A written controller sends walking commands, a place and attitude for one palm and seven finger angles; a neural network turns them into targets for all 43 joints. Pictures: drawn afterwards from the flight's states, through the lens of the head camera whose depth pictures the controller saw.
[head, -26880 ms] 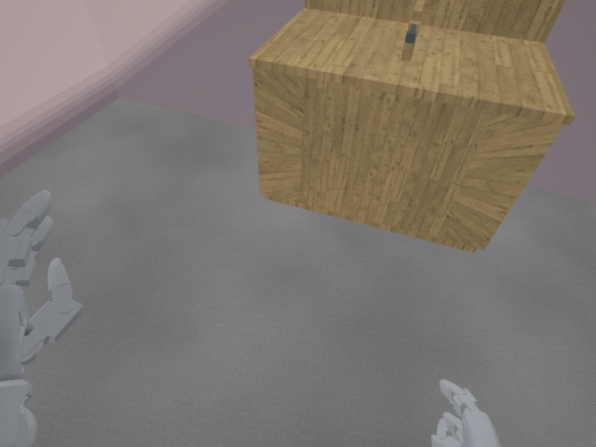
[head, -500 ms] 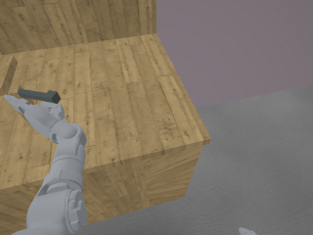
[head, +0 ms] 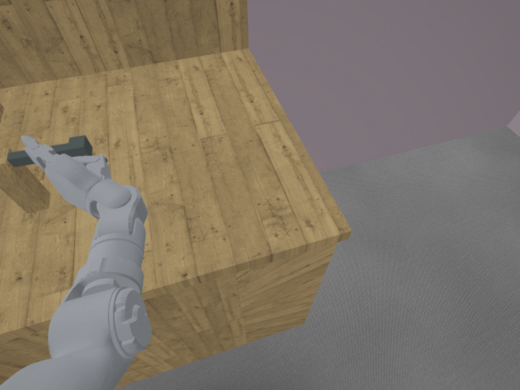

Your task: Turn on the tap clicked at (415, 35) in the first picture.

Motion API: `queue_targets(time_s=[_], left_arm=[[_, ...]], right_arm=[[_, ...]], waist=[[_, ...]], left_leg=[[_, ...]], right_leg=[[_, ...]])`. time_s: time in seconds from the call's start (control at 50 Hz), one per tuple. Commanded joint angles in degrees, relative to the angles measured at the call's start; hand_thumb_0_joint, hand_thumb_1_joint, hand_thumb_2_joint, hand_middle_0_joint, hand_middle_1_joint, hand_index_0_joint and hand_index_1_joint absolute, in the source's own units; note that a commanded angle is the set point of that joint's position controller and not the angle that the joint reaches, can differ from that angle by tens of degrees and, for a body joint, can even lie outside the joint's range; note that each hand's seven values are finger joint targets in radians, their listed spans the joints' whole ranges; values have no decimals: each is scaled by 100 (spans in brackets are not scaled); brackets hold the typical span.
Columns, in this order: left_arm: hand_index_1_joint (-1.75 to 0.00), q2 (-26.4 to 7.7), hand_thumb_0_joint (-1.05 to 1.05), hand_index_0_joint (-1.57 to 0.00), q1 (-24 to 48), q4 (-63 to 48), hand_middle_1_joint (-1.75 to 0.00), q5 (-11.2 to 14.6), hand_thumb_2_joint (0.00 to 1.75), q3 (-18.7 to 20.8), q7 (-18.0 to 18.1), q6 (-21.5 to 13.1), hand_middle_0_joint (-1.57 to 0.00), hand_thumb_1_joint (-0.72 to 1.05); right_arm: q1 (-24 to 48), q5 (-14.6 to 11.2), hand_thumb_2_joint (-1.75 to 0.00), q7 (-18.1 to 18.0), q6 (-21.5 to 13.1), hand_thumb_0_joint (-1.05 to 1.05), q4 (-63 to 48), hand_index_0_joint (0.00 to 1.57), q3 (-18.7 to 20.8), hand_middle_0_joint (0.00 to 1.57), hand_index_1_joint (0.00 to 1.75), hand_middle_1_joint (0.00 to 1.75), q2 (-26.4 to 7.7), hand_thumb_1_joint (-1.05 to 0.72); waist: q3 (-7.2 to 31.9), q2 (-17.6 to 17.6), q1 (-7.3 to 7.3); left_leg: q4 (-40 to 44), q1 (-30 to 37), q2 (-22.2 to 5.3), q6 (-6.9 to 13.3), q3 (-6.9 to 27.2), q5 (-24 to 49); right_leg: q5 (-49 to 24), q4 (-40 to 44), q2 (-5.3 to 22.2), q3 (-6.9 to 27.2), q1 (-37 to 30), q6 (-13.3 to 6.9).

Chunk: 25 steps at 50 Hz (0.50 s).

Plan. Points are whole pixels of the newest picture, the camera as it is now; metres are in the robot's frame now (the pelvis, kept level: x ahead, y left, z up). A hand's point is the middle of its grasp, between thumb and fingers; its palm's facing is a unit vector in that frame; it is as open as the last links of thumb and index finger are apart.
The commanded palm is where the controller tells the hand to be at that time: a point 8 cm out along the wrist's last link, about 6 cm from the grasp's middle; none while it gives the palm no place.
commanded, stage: lift the hand up off the lever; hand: left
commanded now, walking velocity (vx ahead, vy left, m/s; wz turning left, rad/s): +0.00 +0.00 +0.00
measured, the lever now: (80, 148) +0.48 +0.27 +0.11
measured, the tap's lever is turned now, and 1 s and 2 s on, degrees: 87 86 74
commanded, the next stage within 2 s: none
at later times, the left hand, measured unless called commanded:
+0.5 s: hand (97, 162) +0.45 +0.24 +0.11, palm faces +0.81 -0.58 -0.06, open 7.8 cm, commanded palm +0.40 +0.26 +0.12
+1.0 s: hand (91, 155) +0.45 +0.24 +0.12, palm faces +0.82 -0.57 -0.06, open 8.1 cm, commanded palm +0.40 +0.26 +0.14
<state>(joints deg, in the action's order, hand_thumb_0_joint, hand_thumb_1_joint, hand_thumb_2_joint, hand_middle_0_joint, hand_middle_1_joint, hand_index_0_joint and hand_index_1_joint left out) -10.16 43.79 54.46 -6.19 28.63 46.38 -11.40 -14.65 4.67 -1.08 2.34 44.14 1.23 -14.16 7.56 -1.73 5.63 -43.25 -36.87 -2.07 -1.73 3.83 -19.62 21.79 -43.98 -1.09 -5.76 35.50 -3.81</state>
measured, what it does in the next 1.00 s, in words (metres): stands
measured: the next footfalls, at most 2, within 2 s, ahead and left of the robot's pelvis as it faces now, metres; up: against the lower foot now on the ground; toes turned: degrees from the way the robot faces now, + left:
none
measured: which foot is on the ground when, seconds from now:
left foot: down 0.00-1.00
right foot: down 0.00-1.00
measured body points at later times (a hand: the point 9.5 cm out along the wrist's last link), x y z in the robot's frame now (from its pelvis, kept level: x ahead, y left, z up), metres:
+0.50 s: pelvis -0.02 +0.03 +0.00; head +0.03 +0.03 +0.45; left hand +0.40 +0.27 +0.11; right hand +0.03 -0.23 -0.13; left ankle +0.01 +0.16 -0.71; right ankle +0.00 -0.07 -0.71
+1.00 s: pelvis +0.00 +0.02 +0.01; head +0.04 +0.02 +0.46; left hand +0.40 +0.27 +0.13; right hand +0.08 -0.23 -0.12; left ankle +0.01 +0.16 -0.71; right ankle +0.00 -0.07 -0.71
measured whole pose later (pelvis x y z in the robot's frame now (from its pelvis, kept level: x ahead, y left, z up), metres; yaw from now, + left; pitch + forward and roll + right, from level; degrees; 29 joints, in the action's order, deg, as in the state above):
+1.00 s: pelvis +0.00 +0.02 +0.01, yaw -1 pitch +9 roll -1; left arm -6.7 41.1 46.2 -6.5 26.9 47.7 -3.4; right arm -14.0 5.6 1.0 -0.1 44.8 1.7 -11.9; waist 6.4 -1.6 4.5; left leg -40.2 -30.6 -1.9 -1.7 2.1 -19.1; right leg 19.7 -39.1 -1.0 -3.9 28.9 -2.1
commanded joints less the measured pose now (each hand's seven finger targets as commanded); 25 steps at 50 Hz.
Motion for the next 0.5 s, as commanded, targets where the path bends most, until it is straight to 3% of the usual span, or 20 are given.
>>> queue_targets(time_s=[0.0, 0.02, 0.08, 0.1, 0.18, 0.2, 0.22, 0.24, 0.26, 0.3, 0.42, 0.48], left_arm=[[-15, -2284, 0, -15, 2668, -1077, -15, -348, 90, 194, -124, -4, -15, 90], [-15, -2128, 0, -15, 2862, -1245, -15, -346, 90, 31, -127, -31, -15, 90], [-15, -2111, 0, -15, 2726, -1177, -15, -375, 90, 100, -58, -55, -15, 90], [-15, -2306, 0, -15, 2739, -1170, -15, -397, 90, 280, -22, -95, -15, 90], [-15, -2015, 0, -15, 3001, -1375, -15, -433, 90, 26, 77, -254, -15, 90], [-15, -2187, 0, -15, 2974, -1365, -15, -454, 90, 178, 96, -281, -15, 90], [-15, -2195, 0, -15, 3030, -1384, -15, -475, 90, 137, 114, -306, -15, 90], [-15, -1940, 0, -15, 3130, -1487, -15, -466, 90, -84, 112, -320, -15, 90], [-15, -1869, 0, -15, 3200, -1462, -15, -481, 90, -148, 123, -328, -15, 90], [-15, -2081, 0, -15, 3160, -1530, -15, -486, 90, 51, 166, -348, -15, 90], [-15, -1727, 0, -15, 3410, -1734, -15, -451, 90, -292, 168, -289, -15, 90], [-15, -1717, 0, -15, 3273, -1722, -15, -435, 90, -272, 197, -238, -15, 90]], right_arm=[[-299, 9, -90, -41, -73, 0, -523, 20, 291, 20, 30, 30, -698, -90], [-278, -2, -90, -27, -70, 0, -567, 20, 272, 20, 30, 30, -677, -90], [-294, 10, -90, 11, -96, 0, -582, 20, 281, 20, 30, 30, -637, -90], [-267, 14, -90, 11, -101, 0, -563, 20, 290, 20, 30, 30, -653, -90], [-234, 34, -90, 81, -198, 0, -563, 20, 280, 20, 30, 30, -586, -90], [-212, 42, -90, 82, -207, 0, -532, 20, 285, 20, 30, 30, -598, -90], [-227, 36, -90, 86, -215, 0, -532, 20, 276, 20, 30, 30, -600, -90], [-163, 36, -90, 106, -237, 0, -544, 20, 280, 20, 30, 30, -581, -90], [-197, 57, -90, 119, -275, 0, -524, 20, 283, 20, 30, 30, -588, -90], [-186, 76, -90, 116, -307, 0, -484, 20, 297, 20, 30, 30, -614, -90], [-138, 65, -90, 146, -381, 0, -457, 20, 285, 20, 30, 30, -602, -90], [-119, 72, -90, 151, -406, 0, -442, 20, 307, 20, 30, 30, -611, -90]], waist=[[1908, 540, 8], [1914, 475, 68], [1796, 509, 13], [1738, 379, -41], [1725, 92, 23], [1679, -50, -19], [1704, 15, 7], [1660, -136, 67], [1678, -33, 99], [1794, -125, 22], [1751, -249, 87], [1796, -103, 57]], left_leg=[[230, 332, 339, 397, -369, 1075], [243, 402, 341, 408, -384, 1047], [310, 363, 330, 403, -388, 818], [337, 381, 329, 411, -373, 755], [383, 537, 307, 410, -376, 514], [405, 528, 303, 404, -352, 448], [427, 557, 291, 410, -338, 447], [410, 632, 294, 406, -363, 435], [425, 636, 293, 404, -348, 392], [453, 725, 290, 401, -320, 416], [544, 921, 275, 360, -303, 441], [557, 982, 261, 352, -308, 489]], right_leg=[[-2573, 765, 257, 611, -1770, 544], [-2460, 781, 248, 628, -1691, 546], [-1947, 895, 193, 601, -1646, 523], [-1712, 933, 172, 596, -1606, 478], [-1120, 998, 97, 553, -1380, 434], [-981, 993, 81, 523, -1331, 402], [-944, 979, 77, 508, -1338, 395], [-907, 998, 62, 512, -1232, 388], [-845, 995, 50, 478, -1211, 388], [-816, 970, 20, 438, -1236, 361], [-779, 961, -14, 363, -1118, 332], [-767, 993, -35, 340, -1172, 322]])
